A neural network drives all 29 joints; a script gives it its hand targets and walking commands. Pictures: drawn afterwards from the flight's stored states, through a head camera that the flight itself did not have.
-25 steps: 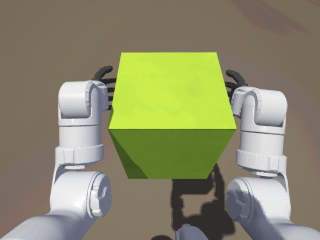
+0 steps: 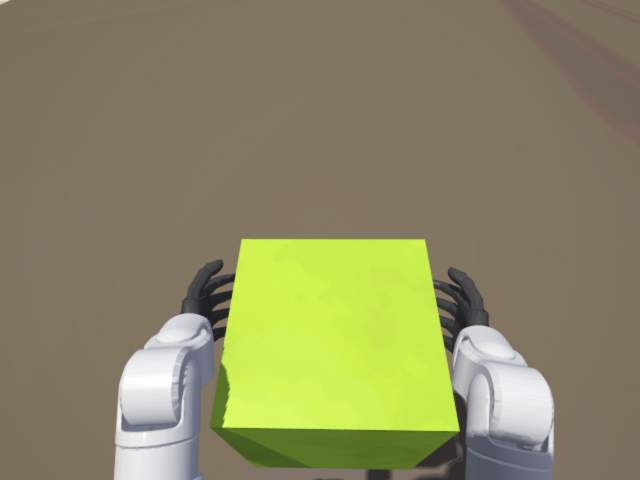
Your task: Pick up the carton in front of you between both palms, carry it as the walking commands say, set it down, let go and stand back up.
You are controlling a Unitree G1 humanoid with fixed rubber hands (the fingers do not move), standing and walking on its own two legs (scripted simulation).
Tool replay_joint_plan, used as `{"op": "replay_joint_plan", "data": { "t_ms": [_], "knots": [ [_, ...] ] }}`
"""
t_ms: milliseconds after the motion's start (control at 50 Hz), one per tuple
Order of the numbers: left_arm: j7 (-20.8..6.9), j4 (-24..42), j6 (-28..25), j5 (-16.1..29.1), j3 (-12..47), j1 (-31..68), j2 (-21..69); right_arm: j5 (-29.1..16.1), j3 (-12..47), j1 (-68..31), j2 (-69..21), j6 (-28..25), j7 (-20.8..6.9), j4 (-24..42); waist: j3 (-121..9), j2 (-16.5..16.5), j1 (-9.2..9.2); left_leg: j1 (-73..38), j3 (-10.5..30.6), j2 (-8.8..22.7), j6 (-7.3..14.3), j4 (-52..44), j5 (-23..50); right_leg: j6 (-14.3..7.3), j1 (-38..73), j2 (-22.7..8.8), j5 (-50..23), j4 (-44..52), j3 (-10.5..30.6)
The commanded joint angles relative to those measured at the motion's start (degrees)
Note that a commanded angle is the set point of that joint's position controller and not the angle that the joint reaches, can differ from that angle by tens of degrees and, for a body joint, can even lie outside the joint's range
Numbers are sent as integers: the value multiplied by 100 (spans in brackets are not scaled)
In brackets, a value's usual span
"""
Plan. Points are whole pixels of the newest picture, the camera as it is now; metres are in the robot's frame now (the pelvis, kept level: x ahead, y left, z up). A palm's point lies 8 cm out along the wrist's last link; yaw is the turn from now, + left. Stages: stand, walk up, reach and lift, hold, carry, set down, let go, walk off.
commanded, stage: carry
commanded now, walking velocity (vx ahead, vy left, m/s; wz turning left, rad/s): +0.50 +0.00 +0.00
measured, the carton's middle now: (332, 363) +0.27 +0.00 +0.01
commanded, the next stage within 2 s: none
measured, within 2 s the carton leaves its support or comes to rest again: neither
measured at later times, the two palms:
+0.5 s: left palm (265, 148) +0.59 +0.12 +0.09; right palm (450, 159) +0.58 -0.18 +0.09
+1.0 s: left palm (279, 64) +0.92 +0.14 +0.08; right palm (417, 63) +0.91 -0.16 +0.09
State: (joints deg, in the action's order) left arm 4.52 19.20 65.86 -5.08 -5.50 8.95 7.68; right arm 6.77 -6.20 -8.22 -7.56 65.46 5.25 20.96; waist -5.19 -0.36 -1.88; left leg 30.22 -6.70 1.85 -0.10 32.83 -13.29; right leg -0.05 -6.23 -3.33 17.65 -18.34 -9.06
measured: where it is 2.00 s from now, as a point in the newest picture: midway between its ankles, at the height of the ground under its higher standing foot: (339, 218)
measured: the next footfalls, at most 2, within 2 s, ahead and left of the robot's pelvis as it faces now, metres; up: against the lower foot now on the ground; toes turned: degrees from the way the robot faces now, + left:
left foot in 0.08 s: +0.21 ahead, +0.12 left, +0.00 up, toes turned +6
right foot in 0.50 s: +0.50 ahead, -0.13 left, +0.00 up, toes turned -13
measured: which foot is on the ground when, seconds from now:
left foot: up 0.00-0.06, down 0.08-0.54, up 0.56-0.94, down 0.96-1.00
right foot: down 0.00-0.10, up 0.12-0.48, down 0.50-1.00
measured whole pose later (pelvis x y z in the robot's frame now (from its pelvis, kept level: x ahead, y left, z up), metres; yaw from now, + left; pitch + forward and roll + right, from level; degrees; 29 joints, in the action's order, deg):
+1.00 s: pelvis +0.65 +0.00 -0.02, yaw -2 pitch +4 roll +1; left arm 4.8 20.6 69.9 -6.1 -5.9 9.1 7.4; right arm 6.3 -6.5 -10.0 -7.8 68.7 5.4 19.9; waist -9.2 3.1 -0.2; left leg 26.3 -12.2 3.0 2.8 30.8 -7.1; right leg 2.3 -2.1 -6.6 26.4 -30.6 -9.7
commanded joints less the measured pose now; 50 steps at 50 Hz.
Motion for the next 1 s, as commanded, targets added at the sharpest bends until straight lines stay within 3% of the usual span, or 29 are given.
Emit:
{"op": "replay_joint_plan", "data": {
  "t_ms": [0,20,40,60,80,100,120,160,200,280,320,400,440,460,480,500,520,560,600,660,680,720,800,860,900,920,940,960,980],
  "knots": [
    [-1471,352,263,2067,3957,2199,4843,-2138,4052,-2295,-4957,344,-1366,23,-1382,544,188,-2195,-593,-242,218,-797,644,-156,40,-758,-2765,-995,10],
    [-1479,460,326,2307,3905,2591,4865,-2230,3978,-2585,-4868,304,-1400,161,-1493,386,239,-3106,-268,-64,406,-687,388,-74,-696,-570,-2519,-1792,-221],
    [-1458,582,413,2273,4022,2700,4762,-2164,3792,-2670,-4575,414,-1392,56,-1474,-1185,309,-3605,2002,1250,815,-1368,114,182,-1876,-50,-745,-3487,-303],
    [-1458,548,498,2304,3939,2868,4540,-2200,3788,-2566,-4768,460,-1382,-173,-1451,-1623,379,-4436,3619,2153,1497,-1676,547,216,-3418,555,1157,-4779,145],
    [-1450,228,585,2208,3947,2749,4485,-2190,3650,-2473,-4504,562,-1362,-275,-1290,-1441,446,-3927,3762,2323,1729,-1792,955,115,-3607,128,1502,-5076,848],
    [-1448,518,540,2340,4051,2925,4682,-2212,3773,-2358,-4790,546,-1396,-209,-1418,-641,388,-3869,3293,2224,1678,-1509,1474,-88,-3645,-120,1184,-5358,972],
    [-1443,394,547,2159,3879,2896,4643,-2213,3857,-2602,-4922,578,-1435,-221,-1434,-357,343,-3467,2674,1987,1371,-1744,1094,-78,-3465,-325,861,-5046,1042],
    [-1447,206,515,2061,3906,2736,4927,-2395,4005,-2868,-5099,541,-1496,-110,-1163,-468,260,-2616,1789,1617,916,-2248,24,-3,-2928,-481,140,-4181,830],
    [-1360,-43,453,2020,3900,2653,5072,-2508,4055,-3048,-5152,500,-1557,-56,-1023,-505,298,-2400,1352,1489,884,-2551,-495,94,-2880,-241,-50,-3182,486],
    [-1276,21,388,1856,3794,2436,5043,-2613,4126,-3185,-4920,480,-1539,66,-756,-779,295,-2814,870,1317,765,-2515,483,134,-2950,-222,-1016,-1828,308],
    [-1247,85,430,1855,3857,2471,4927,-2529,4114,-2775,-4896,496,-1543,-147,-909,-584,300,-2878,497,1260,809,-2329,771,135,-2455,-81,-1251,-1312,-37],
    [-1333,-91,518,1968,3814,2539,4867,-2395,3885,-2815,-4740,567,-1538,-314,-565,-892,295,-2896,190,1133,573,-1791,1587,32,-1943,73,-1352,-849,-499],
    [-1350,-244,522,2072,3827,2588,4927,-2256,3889,-2709,-4663,561,-1541,-312,-1071,-404,169,-2503,-331,852,356,-504,2321,-138,-521,168,-962,-625,-545],
    [-1379,-146,451,2112,3891,2516,5039,-2345,3898,-2985,-4860,557,-1513,-136,-1477,-127,21,-1655,-525,528,177,613,2050,-329,663,-165,-554,-659,114],
    [-1416,-278,492,2085,3781,2467,4851,-2250,3889,-2936,-4672,589,-1511,-51,-1931,1378,26,-310,-451,1,-57,2339,344,-817,1673,-1441,446,-108,2458],
    [-1428,-277,428,2155,3865,2506,4965,-2314,4001,-3010,-4902,569,-1535,-136,-1633,1759,-3,1019,29,-400,1,3254,-1474,-1344,2087,-2031,-350,464,3951],
    [-1450,-129,336,2199,3862,2662,5168,-2500,4099,-3254,-5061,503,-1551,8,-1795,1351,-17,1199,340,-145,24,3802,-1609,-1392,2218,-2102,-1695,276,3577],
    [-1470,-149,309,2172,3939,2680,5436,-2310,3987,-2722,-5169,430,-1542,-548,-1818,553,82,975,751,396,192,3353,-1047,-823,1609,-1804,-2060,145,2481],
    [-1551,331,132,2486,4157,2980,5751,-2329,4074,-2905,-5511,202,-1504,-58,-1692,810,95,563,483,464,162,2782,-527,-558,854,-1592,-1006,669,1920],
    [-1568,120,76,2398,4023,2573,5536,-2119,4146,-2587,-5506,108,-1412,-26,-1491,738,95,407,299,548,130,2018,-75,-789,505,-1598,-745,1027,1422],
    [-1575,16,100,2412,4108,2378,5514,-2215,4169,-2535,-5495,87,-1402,9,-1286,413,129,267,201,530,89,1445,26,-729,316,-1401,-571,1112,1020],
    [-1597,-71,126,2373,4120,2254,5238,-2092,4002,-2247,-5339,130,-1355,-327,-979,906,104,123,-8,402,-3,510,479,-634,336,-1198,-762,1033,617],
    [-1524,190,217,2254,3966,2325,5000,-2228,4078,-2511,-5144,272,-1441,-7,-593,1014,95,-143,-277,297,17,-39,1027,-551,150,-1184,-634,1070,270],
    [-1398,349,323,2204,3997,2508,4853,-2427,4130,-2809,-4998,353,-1472,290,-677,980,44,-129,-532,177,-19,-621,799,-496,860,-1037,-1963,462,206],
    [-1334,453,451,2094,3976,2590,4705,-2359,3841,-2583,-4646,482,-1430,66,-1112,293,172,-1587,-790,-178,221,-739,290,-306,564,-813,-2795,-889,-179],
    [-1281,496,476,2143,4004,2514,4639,-2385,3848,-2512,-4635,498,-1442,116,-1683,197,300,-2860,-162,370,486,-868,70,-80,-230,-573,-2536,-2108,-353],
    [-1269,586,510,2064,3942,2713,4483,-2292,3801,-2544,-4436,537,-1449,-5,-1963,-1620,395,-4197,2119,1698,914,-1265,108,152,-1920,32,-980,-3899,-343],
    [-1256,550,581,2211,4049,2908,4538,-2308,3642,-2430,-4279,552,-1459,-144,-1736,-2067,342,-4872,3344,2056,1439,-1637,1442,258,-3431,507,1010,-4802,95],
    [-1273,915,602,2243,4113,3101,4525,-2299,3691,-2402,-4615,560,-1490,-132,-1608,-1784,384,-4839,2957,2168,1492,-1445,2055,58,-3805,181,1098,-5297,564]
  ]
}}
